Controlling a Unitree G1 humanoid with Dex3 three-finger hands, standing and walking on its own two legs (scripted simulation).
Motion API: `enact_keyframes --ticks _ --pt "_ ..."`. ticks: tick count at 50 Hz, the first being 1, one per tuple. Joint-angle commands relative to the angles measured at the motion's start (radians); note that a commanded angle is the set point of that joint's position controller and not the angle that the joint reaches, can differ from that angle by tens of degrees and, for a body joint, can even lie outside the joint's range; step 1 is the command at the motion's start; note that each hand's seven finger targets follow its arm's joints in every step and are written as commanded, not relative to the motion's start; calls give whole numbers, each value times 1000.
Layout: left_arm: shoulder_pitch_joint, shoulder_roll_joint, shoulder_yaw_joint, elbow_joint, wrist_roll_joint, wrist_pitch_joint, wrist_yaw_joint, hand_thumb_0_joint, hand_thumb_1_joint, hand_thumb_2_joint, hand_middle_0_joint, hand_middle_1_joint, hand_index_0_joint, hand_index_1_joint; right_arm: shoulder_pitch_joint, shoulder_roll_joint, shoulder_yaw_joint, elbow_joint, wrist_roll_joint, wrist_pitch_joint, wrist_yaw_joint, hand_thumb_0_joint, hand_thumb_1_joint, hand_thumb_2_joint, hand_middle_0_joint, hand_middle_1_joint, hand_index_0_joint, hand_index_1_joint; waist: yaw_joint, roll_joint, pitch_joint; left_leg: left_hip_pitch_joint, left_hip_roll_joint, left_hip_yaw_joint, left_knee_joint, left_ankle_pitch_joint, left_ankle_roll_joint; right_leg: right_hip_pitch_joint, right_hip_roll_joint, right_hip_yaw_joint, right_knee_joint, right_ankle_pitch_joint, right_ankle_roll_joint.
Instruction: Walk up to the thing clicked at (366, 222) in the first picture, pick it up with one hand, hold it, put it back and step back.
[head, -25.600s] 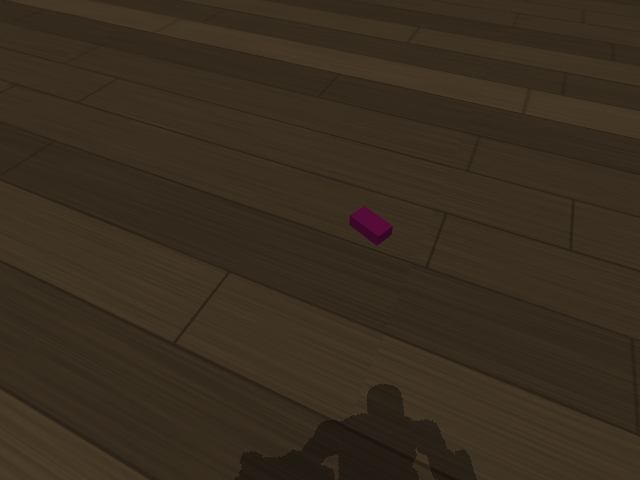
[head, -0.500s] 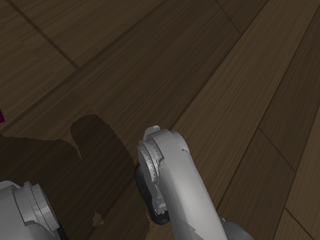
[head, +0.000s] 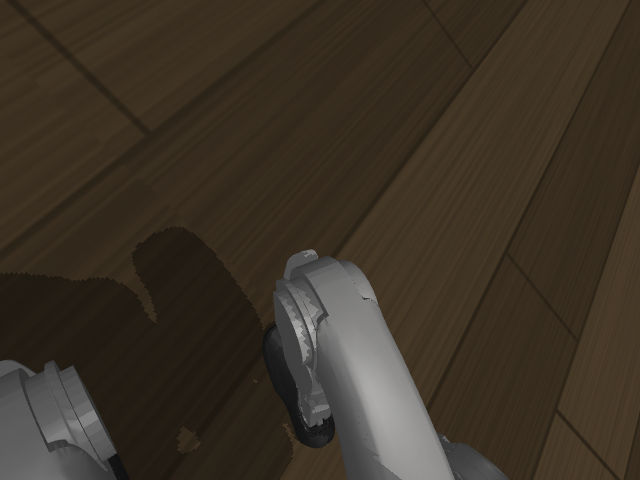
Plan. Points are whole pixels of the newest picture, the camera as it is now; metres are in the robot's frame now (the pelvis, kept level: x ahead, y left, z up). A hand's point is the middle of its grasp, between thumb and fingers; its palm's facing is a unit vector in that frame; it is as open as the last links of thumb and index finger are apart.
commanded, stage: open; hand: left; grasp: from above
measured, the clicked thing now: out of the picture +0.47 +0.31 -0.27
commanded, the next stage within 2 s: withdraw in 0.40 s
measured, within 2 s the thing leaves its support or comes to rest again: neither
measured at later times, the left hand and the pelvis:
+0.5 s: hand out of the picture +0.46 +0.30 -0.24, palm faces -0.47 -0.14 -0.87, open 13.7 cm; pelvis +0.00 +0.00 +0.00, yaw +0 degrees
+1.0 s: hand out of the picture +0.47 +0.33 -0.11, palm faces -0.36 -0.08 -0.93, open 14.1 cm; pelvis +0.00 -0.01 +0.03, yaw +4 degrees
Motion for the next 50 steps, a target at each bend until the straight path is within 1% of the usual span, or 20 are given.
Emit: enact_keyframes --ticks 1,2,4,6,8,10,12,15,20,22,29,31,33,34,35,37,39,42,46,50 --pt "-285 196 2 -133 -20 9 45 0 -367 968 -204 -941 -200 -944 200 -327 -98 22 4 -4 -7 0 -894 -900 201 301 201 301 -63 519 -653 521 20 169 -256 249 44 355 30 -199 -186 307 -93" --pt "-309 216 19 -166 -23 7 45 0 -379 958 -187 -955 -187 -954 205 -328 -99 23 8 -4 -8 0 -895 -900 201 301 201 301 -56 540 -680 536 20 167 -259 267 41 360 25 -199 -184 317 -94" --pt "-307 148 -33 -142 -34 14 31 0 -419 965 -156 -961 -155 -961 179 -328 -104 14 12 -12 -6 0 -895 -900 201 301 201 301 -62 531 -653 528 19 167 -262 247 38 330 23 -200 -175 297 -96" --pt "-287 199 4 -151 -32 14 34 0 -425 971 -142 -984 -145 -980 203 -339 -110 19 14 -8 -5 0 -895 -900 201 301 201 301 -50 561 -681 559 21 158 -274 276 34 338 25 -205 -174 312 -100" --pt "-272 197 14 -135 -24 13 32 0 -440 966 -118 -1008 -125 -999 211 -323 -97 20 6 0 0 0 -895 -901 201 301 201 301 -54 540 -675 538 20 160 -273 280 37 352 25 -205 -175 318 -98" --pt "-279 176 -5 -122 -30 14 21 0 -469 971 -96 -1008 -103 -999 201 -312 -87 18 8 -3 2 0 -894 -900 201 301 201 301 -69 510 -638 511 20 165 -254 265 44 348 26 -199 -181 314 -92" --pt "-280 188 3 -141 -34 12 18 0 -484 995 -86 -1029 -91 -1023 205 -337 -107 14 10 1 -5 0 -895 -901 201 301 201 301 -60 543 -667 540 19 162 -275 265 38 349 25 -199 -185 307 -98" --pt "-270 171 -11 -118 -28 12 10 0 -481 1015 -85 -1047 -89 -1041 203 -322 -95 8 10 4 -2 0 -894 -900 201 301 201 301 -64 518 -637 519 17 156 -277 238 38 319 24 -206 -178 281 -98" --pt "-276 180 -9 -159 -39 4 10 0 -496 997 -69 -1037 -74 -1030 210 -332 -105 7 16 11 -12 0 -894 -900 201 301 201 301 -50 530 -688 535 19 160 -279 268 39 353 26 -196 -190 310 -98" --pt "-271 151 -27 -114 -36 2 5 0 -489 999 -72 -1046 -79 -1037 207 -313 -90 7 15 11 -8 0 -893 -900 201 301 201 301 -69 513 -635 524 19 155 -283 246 38 325 24 -203 -180 288 -99" --pt "-286 195 -6 -113 -32 -1 28 0 -517 981 -67 -1022 -77 -1009 214 -323 -82 2 8 1 -9 0 -905 -901 201 301 201 301 -69 516 -639 529 19 164 -275 247 41 354 26 -195 -198 297 -94" --pt "-324 235 34 -201 -35 7 50 0 -519 981 -68 -1015 -76 -1005 216 -336 -103 -1 12 1 -12 0 -904 -901 201 301 201 300 -33 594 -722 594 20 161 -296 276 28 348 20 -200 -184 309 -103" --pt "-310 215 31 -181 -30 29 46 0 -525 985 -68 -1003 -73 -997 219 -327 -109 4 8 -5 0 0 -906 -902 201 300 201 300 -48 586 -692 583 21 171 -286 255 30 327 18 -198 -181 298 -99" --pt "-295 235 54 -236 -39 38 47 0 -531 991 -68 -1002 -70 -999 220 -324 -119 6 20 1 -1 0 -907 -903 201 300 201 300 -22 601 -730 583 19 176 -296 264 29 350 21 -190 -190 306 -102" --pt "-301 213 48 -284 -52 48 40 0 -539 994 -69 -1001 -69 -1000 216 -319 -135 -1 28 2 -1 0 -910 -905 200 301 200 300 -8 631 -767 600 16 188 -300 271 27 359 18 -181 -192 311 -106" --pt "-287 170 31 -467 -74 65 16 0 -544 997 -72 -998 -69 -1000 202 -292 -157 -14 47 7 9 0 -910 -905 200 301 200 301 40 712 -919 705 16 197 -320 340 19 386 16 -173 -193 359 -115" --pt "-201 162 41 -510 -100 97 -15 0 -541 997 -69 -992 -66 -994 193 -286 -182 -4 81 29 18 0 -906 -904 200 300 200 300 94 708 -976 683 10 219 -326 386 26 397 18 -154 -197 404 -115" --pt "-176 80 8 -521 -130 141 -84 0 -525 993 -73 -988 -71 -989 214 -267 -223 12 122 74 20 0 -903 -903 200 300 200 300 100 593 -934 568 4 237 -345 334 45 387 16 -131 -229 373 -110" --pt "-203 -19 -45 -603 -173 175 -212 0 -539 1014 -78 -992 -67 -1003 243 -253 -267 16 155 126 2 0 -905 -905 200 300 200 300 111 534 -932 613 -7 227 -430 277 45 363 0 -118 -277 299 -120" --pt "-223 -134 -129 -597 -186 172 -352 0 -530 1009 -95 -982 -81 -997 264 -230 -294 5 177 180 -32 0 -910 -907 200 301 200 301 90 398 -891 578 -12 233 -456 224 58 385 -3 -95 -339 250 -121"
